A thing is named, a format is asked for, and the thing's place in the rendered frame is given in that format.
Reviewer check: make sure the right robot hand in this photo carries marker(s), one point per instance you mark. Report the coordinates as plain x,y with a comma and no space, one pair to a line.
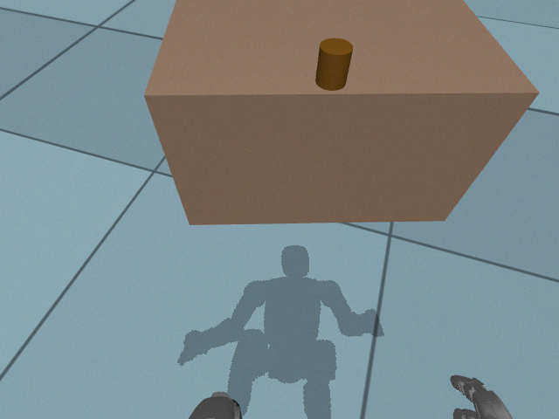
486,403

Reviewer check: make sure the can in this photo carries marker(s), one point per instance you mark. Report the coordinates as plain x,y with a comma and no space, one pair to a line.
333,63

